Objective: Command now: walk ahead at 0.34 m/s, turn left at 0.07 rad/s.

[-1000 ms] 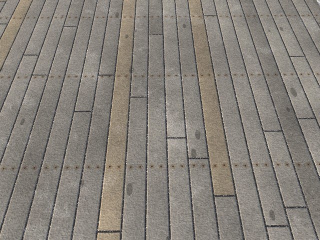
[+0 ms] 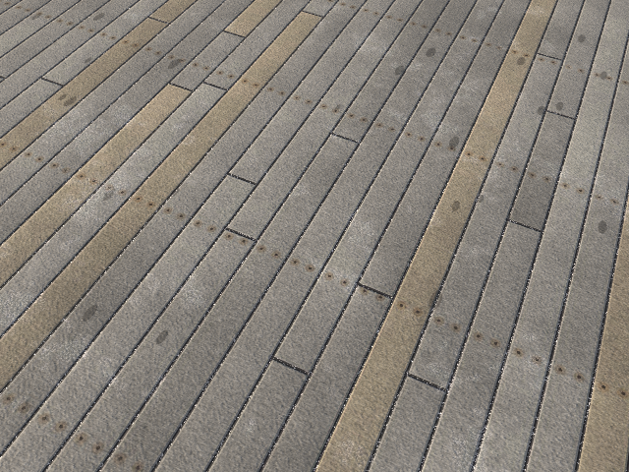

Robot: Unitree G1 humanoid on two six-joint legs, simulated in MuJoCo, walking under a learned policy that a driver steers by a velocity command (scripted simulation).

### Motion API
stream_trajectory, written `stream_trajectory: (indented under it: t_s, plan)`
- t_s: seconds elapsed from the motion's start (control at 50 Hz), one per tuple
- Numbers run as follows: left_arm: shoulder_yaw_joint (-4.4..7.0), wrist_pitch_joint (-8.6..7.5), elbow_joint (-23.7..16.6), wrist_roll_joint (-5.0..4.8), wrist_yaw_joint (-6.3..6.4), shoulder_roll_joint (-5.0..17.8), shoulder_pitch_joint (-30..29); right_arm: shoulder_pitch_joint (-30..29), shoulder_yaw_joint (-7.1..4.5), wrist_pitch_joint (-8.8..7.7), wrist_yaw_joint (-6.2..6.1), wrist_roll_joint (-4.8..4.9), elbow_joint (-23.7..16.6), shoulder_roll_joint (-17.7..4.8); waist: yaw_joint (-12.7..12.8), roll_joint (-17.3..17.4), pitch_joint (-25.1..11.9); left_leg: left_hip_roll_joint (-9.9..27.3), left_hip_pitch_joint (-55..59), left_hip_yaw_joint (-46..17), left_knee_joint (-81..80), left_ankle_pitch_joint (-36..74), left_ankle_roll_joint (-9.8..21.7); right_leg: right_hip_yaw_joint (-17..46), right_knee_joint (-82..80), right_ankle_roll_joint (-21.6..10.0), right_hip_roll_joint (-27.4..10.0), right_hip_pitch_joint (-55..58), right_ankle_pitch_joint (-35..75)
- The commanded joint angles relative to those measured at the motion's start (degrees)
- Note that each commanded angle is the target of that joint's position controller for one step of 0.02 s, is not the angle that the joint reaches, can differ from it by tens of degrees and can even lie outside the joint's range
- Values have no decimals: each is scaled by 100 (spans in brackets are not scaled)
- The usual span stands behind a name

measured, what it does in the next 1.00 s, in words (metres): walks ahead, turning right: right foot, then left foot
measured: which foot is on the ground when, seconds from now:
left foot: down 0.00-0.36, up 0.38-0.74, down 0.76-1.00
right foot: up 0.00-0.34, down 0.36-0.76, up 0.78-1.00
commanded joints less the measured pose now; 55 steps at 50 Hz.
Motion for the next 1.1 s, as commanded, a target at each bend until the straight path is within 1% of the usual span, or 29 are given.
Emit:
stream_trajectory:
  t_s: [0.02,0.04,0.06,0.08,0.14,0.2,0.26,0.34,0.36,0.38,0.4,0.42,0.44,0.46,0.5,0.56,0.64,0.7,0.72,0.74,0.76,0.78,0.8,0.84,0.9,0.94,1.0,1.06,1.1]
  plan:
    - [115,-47,-394,-12,59,454,-24,999,-193,-64,-89,133,154,-627,-322,361,-337,1776,1973,-1714,-1405,3693,900,393,1049,-54,-247,-1949,156]
    - [113,53,-338,55,67,417,-25,696,-108,-92,-98,180,176,-376,-109,279,-262,1404,1531,-1229,-1515,4238,574,369,704,16,-322,-1523,279]
    - [81,134,-236,70,56,262,320,645,-58,-154,-116,139,183,-342,29,630,-401,1506,1249,-948,-1443,5251,680,385,573,98,-209,-1037,391]
    - [76,188,-179,79,62,239,373,665,-36,-201,-120,136,255,-319,83,647,-462,1468,1179,-797,-1418,5772,724,391,403,167,-123,-842,497]
    - [75,269,-101,76,89,202,235,531,-41,-200,-181,127,379,-498,162,594,-497,1191,1184,-183,-1383,5680,552,285,-546,252,72,-704,994]
    - [73,270,-313,71,107,263,-332,787,-133,-39,-284,178,519,-733,-100,760,-582,1215,1581,16,-1187,5404,571,25,-1064,169,162,-861,1410]
    - [82,307,-497,105,100,310,-633,906,-191,170,-373,164,592,-721,-235,677,-505,1401,1725,-8,-878,4855,691,-25,-1318,50,106,-951,1211]
    - [119,360,-583,141,83,352,-440,706,-291,439,-464,160,560,-777,-84,492,-370,1491,1526,-40,87,3917,579,-62,-2254,-197,124,-545,1242]
    - [152,314,-602,151,83,477,-305,756,-316,488,-478,155,553,-782,20,164,-429,1237,1269,114,712,3202,294,237,-2841,-330,-25,-94,2533]
    - [302,253,-690,186,111,1101,-158,932,-318,511,-441,113,387,-730,-46,-948,-629,521,464,452,2046,652,-80,1857,-3239,-752,-1096,476,5223]
    - [428,336,-652,42,129,1506,87,1214,-247,647,-417,143,280,-373,-73,-1796,-1167,-484,-278,-6,3181,-3058,-266,3333,-3565,-1822,-2123,834,6090]
    - [452,423,-635,-17,127,1393,-30,1151,-222,685,-384,49,308,-451,-153,-1053,-1248,-208,-410,-638,3680,-2811,-282,3418,-3941,-1979,-1930,612,3164]
    - [407,492,-715,16,145,1091,-453,824,-269,658,-325,47,270,-592,-207,-590,-598,-25,-713,-717,3669,-2214,-296,3129,-4271,-1774,-1526,76,358]
    - [331,565,-849,40,152,842,-967,574,-319,580,-273,34,202,-704,-347,-417,-161,142,-821,-697,3191,-1760,-331,2920,-4606,-1444,-1191,-343,-1013]
    - [319,549,-914,39,148,752,-1156,580,-328,491,-178,-58,221,-716,-380,-661,-127,101,-520,-497,2695,-1303,-480,2519,-4770,-1157,-744,-455,-748]
    - [424,426,-780,21,86,982,-814,597,-275,408,-125,6,202,-509,-282,-458,-396,2,-367,-464,2003,-1303,-612,2460,-4727,-1156,-634,-53,-554]
    - [503,417,-801,46,43,1121,-807,540,-269,326,-149,53,87,-570,-221,-701,-403,-94,-79,-444,1193,-1494,-633,2704,-4750,-1152,-593,-134,-992]
    - [549,468,-976,43,-16,1144,-1261,1077,-262,249,-195,144,152,-584,-516,-761,-369,-311,1111,-291,94,-1574,-428,2621,-4653,-919,-342,-966,-1020]
    - [556,496,-1077,33,-25,1102,-1549,1522,-263,223,-239,160,268,-567,-788,-678,-298,-378,1763,-155,-699,-1169,-311,2467,-4479,-701,-123,-1396,-1024]
    - [538,494,-1244,50,-9,965,-1922,2188,-294,189,-320,129,451,-679,-1133,-481,-138,-329,2665,-69,-1632,-908,-171,2125,-4059,-256,297,-2151,-1048]
    - [453,462,-1310,-18,18,538,-1784,2332,-389,145,-421,96,508,-1135,-1026,854,-103,912,3243,-1368,-2264,-1899,-28,1391,-2319,3,814,-3060,-1029]
    - [326,379,-1462,-11,12,209,-1667,1616,-473,136,-465,-17,198,-1599,-692,1504,-110,2557,2755,-3641,-2768,-3271,430,786,-798,24,1066,-3689,-271]
    - [375,325,-1488,130,-44,644,-1779,1181,-469,118,-453,-69,120,-1433,-420,699,146,2667,1824,-3799,-2844,-3691,687,1120,-241,-40,450,-3497,405]
    - [470,289,-1223,192,-202,904,-1254,695,-354,-13,-370,54,-4,-1005,-31,441,238,1902,1543,-2448,-2732,-2377,447,954,234,58,345,-2981,982]
    - [382,367,-1263,225,-310,673,-1423,1109,-304,-101,-312,69,78,-824,-288,605,272,1421,1640,-956,-2378,114,366,488,526,261,177,-2860,1233]
    - [299,401,-1475,184,-365,508,-1842,1492,-323,-77,-262,50,188,-843,-501,652,223,1410,1992,-497,-1979,1885,405,285,93,343,129,-2885,1228]
    - [197,428,-1702,147,-431,355,-2243,1614,-367,12,-233,85,202,-999,-662,917,69,1364,2028,37,-1480,2915,299,-44,-995,291,126,-2236,1254]
    - [204,450,-1787,157,-364,464,-2272,1667,-422,91,-236,126,232,-1170,-697,1148,-77,1382,1992,275,-871,3656,145,-447,-1827,79,384,-1437,1107]
    - [280,388,-1646,219,-265,641,-1652,1586,-447,124,-260,185,214,-1242,-423,1037,-450,1386,1982,376,212,4256,57,-471,-2393,-163,640,-645,1093]
Keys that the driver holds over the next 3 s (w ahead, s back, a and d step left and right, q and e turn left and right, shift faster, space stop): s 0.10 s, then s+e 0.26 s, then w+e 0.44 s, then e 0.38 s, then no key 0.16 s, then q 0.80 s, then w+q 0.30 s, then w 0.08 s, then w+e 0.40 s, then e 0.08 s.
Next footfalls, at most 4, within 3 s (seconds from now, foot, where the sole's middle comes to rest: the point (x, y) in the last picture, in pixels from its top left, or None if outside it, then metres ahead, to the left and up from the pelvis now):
0.36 right None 0.19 -0.09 -0.77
0.76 left None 0.19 0.10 -0.77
1.14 right None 0.25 -0.19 -0.77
1.54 left None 0.35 -0.02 -0.77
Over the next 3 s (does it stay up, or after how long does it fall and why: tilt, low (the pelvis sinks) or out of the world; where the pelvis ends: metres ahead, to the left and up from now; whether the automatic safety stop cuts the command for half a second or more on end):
stays up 0.56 -0.12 0.00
